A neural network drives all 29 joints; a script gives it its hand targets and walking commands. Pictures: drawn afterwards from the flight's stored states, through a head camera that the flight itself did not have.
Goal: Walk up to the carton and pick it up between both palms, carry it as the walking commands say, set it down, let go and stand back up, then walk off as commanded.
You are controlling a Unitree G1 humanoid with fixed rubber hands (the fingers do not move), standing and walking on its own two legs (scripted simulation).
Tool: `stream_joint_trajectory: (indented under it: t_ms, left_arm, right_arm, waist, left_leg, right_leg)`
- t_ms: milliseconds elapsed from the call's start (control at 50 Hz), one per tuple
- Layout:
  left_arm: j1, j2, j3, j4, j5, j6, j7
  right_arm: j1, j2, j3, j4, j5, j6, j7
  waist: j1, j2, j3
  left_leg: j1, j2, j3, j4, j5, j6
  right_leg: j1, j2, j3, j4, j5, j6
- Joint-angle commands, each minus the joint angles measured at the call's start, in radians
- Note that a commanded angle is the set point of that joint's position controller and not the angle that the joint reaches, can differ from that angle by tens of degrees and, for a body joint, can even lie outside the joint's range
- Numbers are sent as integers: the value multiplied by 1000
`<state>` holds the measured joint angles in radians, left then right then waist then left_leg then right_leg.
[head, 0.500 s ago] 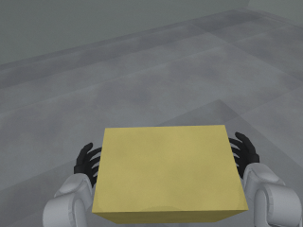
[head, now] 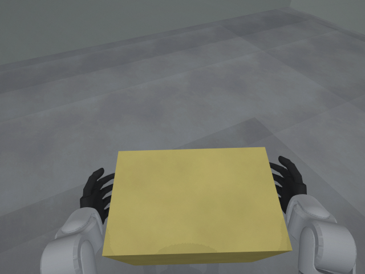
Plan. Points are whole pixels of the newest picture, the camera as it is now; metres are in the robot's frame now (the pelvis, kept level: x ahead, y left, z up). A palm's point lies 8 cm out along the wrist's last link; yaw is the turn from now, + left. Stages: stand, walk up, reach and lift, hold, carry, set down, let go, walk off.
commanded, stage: carry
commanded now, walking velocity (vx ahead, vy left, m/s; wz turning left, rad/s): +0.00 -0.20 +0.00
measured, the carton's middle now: (192, 212) +0.24 +0.00 +0.02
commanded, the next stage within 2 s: none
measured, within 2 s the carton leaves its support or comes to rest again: neither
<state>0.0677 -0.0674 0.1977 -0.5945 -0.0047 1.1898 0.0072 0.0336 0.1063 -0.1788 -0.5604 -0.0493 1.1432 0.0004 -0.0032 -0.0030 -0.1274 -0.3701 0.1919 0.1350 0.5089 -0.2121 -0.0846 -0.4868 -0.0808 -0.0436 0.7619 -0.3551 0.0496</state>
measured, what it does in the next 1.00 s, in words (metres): steps to the right: right foot, then left foot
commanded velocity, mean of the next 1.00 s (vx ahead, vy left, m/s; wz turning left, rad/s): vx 0.00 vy -0.13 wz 0.00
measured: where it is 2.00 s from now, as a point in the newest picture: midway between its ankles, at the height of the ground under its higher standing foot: outside the picture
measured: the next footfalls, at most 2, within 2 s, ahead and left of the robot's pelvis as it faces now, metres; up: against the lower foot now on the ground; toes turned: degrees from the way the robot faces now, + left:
right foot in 0.04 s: +0.06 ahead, -0.17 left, +0.00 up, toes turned -7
left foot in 0.40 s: +0.00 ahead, -0.03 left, +0.00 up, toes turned +13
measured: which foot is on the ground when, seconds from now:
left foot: down 0.00-0.06, up 0.08-0.38, down 0.40-0.74, up 0.76-1.00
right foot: up 0.00-0.02, down 0.04-0.42, up 0.44-0.72, down 0.74-1.00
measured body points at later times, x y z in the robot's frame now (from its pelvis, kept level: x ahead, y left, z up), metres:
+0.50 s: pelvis -0.01 -0.14 -0.01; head -0.03 -0.13 +0.44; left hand +0.20 +0.06 +0.06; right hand +0.24 -0.31 +0.08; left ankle -0.04 -0.04 -0.74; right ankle -0.01 -0.21 -0.70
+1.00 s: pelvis -0.04 -0.31 +0.00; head -0.04 -0.32 +0.45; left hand +0.18 -0.11 +0.09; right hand +0.22 -0.48 +0.09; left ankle -0.08 -0.22 -0.68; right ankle +0.00 -0.38 -0.74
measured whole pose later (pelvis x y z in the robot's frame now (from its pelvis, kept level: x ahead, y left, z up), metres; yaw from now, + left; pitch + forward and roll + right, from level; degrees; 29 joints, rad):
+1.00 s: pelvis -0.04 -0.31 +0.00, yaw +2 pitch +5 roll +1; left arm 0.12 -0.13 0.22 -0.62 0.02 1.13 -0.01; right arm 0.01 0.06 -0.16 -0.54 -0.02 1.14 0.00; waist 0.01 0.00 -0.12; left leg -0.48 0.02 0.12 0.95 -0.48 -0.02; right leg -0.40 -0.02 -0.16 0.51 -0.20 -0.08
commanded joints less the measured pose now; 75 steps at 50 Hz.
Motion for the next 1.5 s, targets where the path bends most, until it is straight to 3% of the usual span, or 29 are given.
stream_joint_trajectory:
  t_ms: [0, 40, 60, 100, 180, 280, 340, 380, 400, 440, 460, 500, 580, 600, 660, 700, 720, 740, 760, 780, 840, 940, 1020, 1100, 1180, 1280, 1320, 1420, 1480]
  left_arm:
    - [-320, -637, -798, -61, -222, 14, -33]
    - [-326, -619, -763, -45, -209, 7, -48]
    - [-334, -633, -761, -65, -215, -1, -50]
    - [-369, -639, -756, -84, -213, -6, -56]
    - [-411, -673, -777, -153, -227, -44, -63]
    - [-329, -599, -784, -51, -199, -1, -44]
    - [-418, -604, -851, -147, -254, 3, -41]
    - [-476, -619, -852, -172, -245, 0, -46]
    - [-440, -656, -850, -156, -243, 3, -47]
    - [-459, -657, -840, -138, -261, 3, -45]
    - [-447, -668, -838, -102, -242, -9, -52]
    - [-435, -714, -841, -107, -257, -18, -59]
    - [-391, -682, -826, -84, -241, -15, -45]
    - [-406, -667, -810, -107, -236, -14, -40]
    - [-353, -624, -797, -84, -220, 6, -31]
    - [-369, -630, -777, -95, -219, -5, -32]
    - [-319, -595, -753, -75, -217, -2, -38]
    - [-337, -613, -743, -60, -216, -3, -43]
    - [-343, -622, -776, -73, -222, -7, -50]
    - [-380, -660, -788, -107, -233, -18, -58]
    - [-444, -729, -813, -203, -240, -58, -49]
    - [-353, -662, -792, -128, -219, -53, -60]
    - [-357, -609, -791, -47, -206, -24, -46]
    - [-423, -586, -811, -116, -227, -15, -43]
    - [-416, -622, -796, -115, -232, -20, -52]
    - [-396, -605, -760, -111, -227, -4, -45]
    - [-386, -603, -779, -106, -236, 3, -45]
    - [-414, -612, -793, -141, -227, -6, -41]
    - [-477, -613, -820, -184, -224, -12, -34]
  right_arm:
    - [-267, 577, 726, -107, 252, 34, 46]
    - [-350, 589, 767, -130, 264, 38, 43]
    - [-353, 594, 795, -119, 278, 37, 42]
    - [-363, 637, 809, -97, 297, 47, 56]
    - [-410, 714, 841, -117, 331, 19, 68]
    - [-273, 568, 736, -11, 249, 40, 40]
    - [-210, 584, 684, 42, 225, 38, 44]
    - [-344, 600, 699, -37, 243, 15, 43]
    - [-370, 620, 720, -102, 259, 8, 44]
    - [-334, 644, 703, -27, 264, 25, 37]
    - [-343, 638, 721, -57, 254, 18, 41]
    - [-391, 667, 750, -120, 284, 7, 48]
    - [-332, 625, 741, -118, 269, 16, 44]
    - [-340, 619, 740, -131, 277, 16, 47]
    - [-266, 585, 728, -89, 258, 42, 41]
    - [-273, 598, 751, -100, 265, 39, 47]
    - [-251, 568, 741, -102, 251, 40, 35]
    - [-335, 574, 775, -104, 265, 42, 29]
    - [-316, 569, 776, -113, 268, 36, 38]
    - [-374, 632, 800, -151, 296, 20, 45]
    - [-452, 731, 840, -198, 353, -5, 72]
    - [-348, 643, 805, -119, 299, 3, 57]
    - [-244, 576, 724, 27, 224, 26, 36]
    - [-321, 583, 708, -13, 227, 18, 24]
    - [-441, 647, 768, -105, 285, 19, 34]
    - [-383, 627, 755, -86, 269, 50, 24]
    - [-317, 606, 727, -48, 251, 51, 20]
    - [-350, 618, 743, -75, 271, 40, 37]
    - [-328, 660, 723, -13, 280, 37, 51]
  waist:
    - [20, 242, -188]
    - [20, -294, -194]
    - [12, -381, -168]
    - [19, -220, -125]
    - [10, -183, -142]
    - [16, -112, -156]
    - [-18, -39, -186]
    - [-18, 122, -173]
    - [4, 289, -189]
    - [-24, 168, -101]
    - [-22, 98, -107]
    - [-9, 75, -84]
    - [-6, 138, -81]
    - [-7, 248, -106]
    - [11, 273, -125]
    - [9, -34, -194]
    - [19, -358, -197]
    - [15, -358, -166]
    - [23, -203, -145]
    - [21, -112, -144]
    - [18, -226, -201]
    - [24, -121, -213]
    - [15, -57, -137]
    - [8, 45, -97]
    - [15, -41, -89]
    - [20, -208, -117]
    - [13, -110, -114]
    - [11, -132, -90]
    - [13, 72, -119]
  left_leg:
    - [199, 75, -39, 59, 358, 90]
    - [-218, -131, 29, 415, -393, 3]
    - [-272, -124, -67, 572, -535, 32]
    - [-268, -117, -82, 683, -388, 42]
    - [-275, -132, -57, 654, -255, 38]
    - [-77, -138, 20, 366, -275, 77]
    - [116, -120, 10, -47, -89, 93]
    - [302, 123, -245, -208, 133, 156]
    - [368, 396, -521, -216, 376, 260]
    - [234, 383, -398, -190, 361, 341]
    - [214, 329, -335, -204, 142, 326]
    - [173, 198, -204, -166, 206, 229]
    - [196, 138, -98, -112, 482, 169]
    - [211, 121, -92, -87, 549, 172]
    - [135, 89, -24, -15, 295, 96]
    - [17, -16, 17, 159, 46, 32]
    - [-209, -104, 46, 385, -402, 1]
    - [-209, -123, -41, 553, -549, 36]
    - [-199, -108, -65, 625, -503, 45]
    - [-205, -115, -47, 644, -431, 34]
    - [-204, -106, -40, 564, -303, 42]
    - [-104, -137, -70, 429, -249, 82]
    - [-36, -169, -56, 146, -266, 99]
    - [145, -130, -72, -86, -129, 117]
    - [106, -133, -77, -1, -129, 119]
    - [-12, -154, -70, 206, -232, 120]
    - [29, -150, -61, 132, -216, 127]
    - [52, -160, -33, 85, -195, 127]
    - [139, -105, -96, -176, -156, 144]
  right_leg:
    - [186, 43, -100, -433, 145, 0]
    - [432, -249, 264, -447, 698, -80]
    - [381, -287, 233, -396, 628, -183]
    - [343, -195, 107, -395, 472, -207]
    - [378, -117, 23, -369, 460, -171]
    - [205, -202, 139, -414, 216, -257]
    - [221, -122, 63, -296, 429, -216]
    - [-4, -63, 2, -115, 343, -111]
    - [-176, 11, -9, 72, -141, -42]
    - [-182, -31, 120, 326, -147, -35]
    - [-205, -48, 116, 328, -100, -11]
    - [-159, -1, 73, 278, -45, -8]
    - [-56, 39, -46, 65, -64, 4]
    - [5, 57, -85, -1, -39, 19]
    - [139, 58, -125, -239, 138, 2]
    - [337, -49, 5, -351, 462, -38]
    - [445, -242, 217, -397, 723, -109]
    - [378, -266, 216, -378, 733, -197]
    - [290, -278, 177, -375, 624, -259]
    - [335, -216, 100, -338, 643, -235]
    - [345, -166, 40, -317, 583, -205]
    - [285, -226, 172, -455, 199, -202]
    - [324, -274, 257, -475, 197, -206]
    - [179, -227, 191, -440, 13, -80]
    - [164, -219, 214, -494, 37, -62]
    - [238, -312, 279, -576, -191, -152]
    - [189, -287, 211, -523, -105, -142]
    - [144, -287, 150, -530, -154, -134]
    - [97, -107, -65, -255, 41, -55]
